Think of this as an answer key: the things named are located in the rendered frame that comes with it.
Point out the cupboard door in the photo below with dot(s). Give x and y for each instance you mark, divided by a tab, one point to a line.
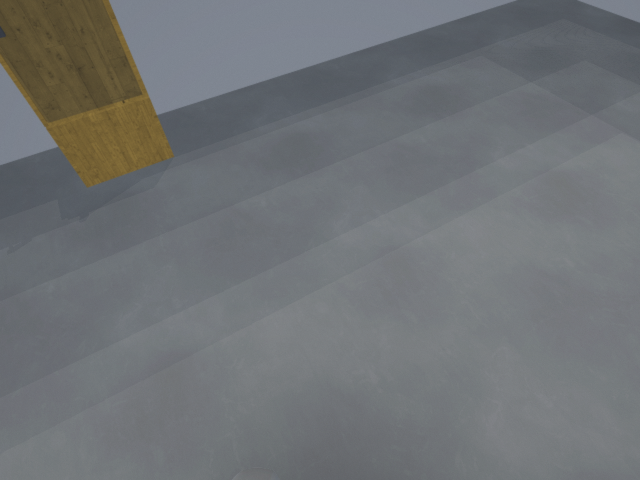
66	54

